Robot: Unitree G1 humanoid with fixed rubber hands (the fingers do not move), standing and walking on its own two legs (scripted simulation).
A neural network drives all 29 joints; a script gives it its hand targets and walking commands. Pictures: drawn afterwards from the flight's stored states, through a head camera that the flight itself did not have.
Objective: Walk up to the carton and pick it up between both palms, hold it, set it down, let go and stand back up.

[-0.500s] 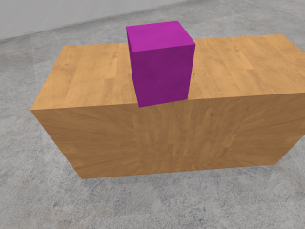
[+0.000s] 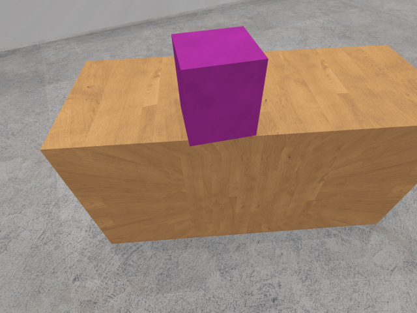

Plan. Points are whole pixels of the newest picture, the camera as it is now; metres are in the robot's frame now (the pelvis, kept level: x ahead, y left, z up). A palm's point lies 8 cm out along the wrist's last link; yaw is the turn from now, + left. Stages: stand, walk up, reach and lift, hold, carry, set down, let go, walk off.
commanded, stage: stand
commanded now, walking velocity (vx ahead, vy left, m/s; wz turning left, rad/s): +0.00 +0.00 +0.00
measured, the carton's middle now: (216, 87) +0.71 +0.02 +0.05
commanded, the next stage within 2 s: none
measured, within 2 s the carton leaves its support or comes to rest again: neither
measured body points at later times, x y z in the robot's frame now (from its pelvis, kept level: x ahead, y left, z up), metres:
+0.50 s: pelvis +0.01 +0.00 +0.00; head +0.03 +0.00 +0.45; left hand +0.00 +0.20 -0.16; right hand -0.02 -0.20 -0.16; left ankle -0.02 +0.14 -0.74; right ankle -0.01 -0.11 -0.74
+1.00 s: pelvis +0.02 +0.00 +0.00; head +0.02 +0.00 +0.45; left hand +0.00 +0.20 -0.17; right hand +0.00 -0.21 -0.16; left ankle -0.02 +0.14 -0.74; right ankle -0.01 -0.11 -0.74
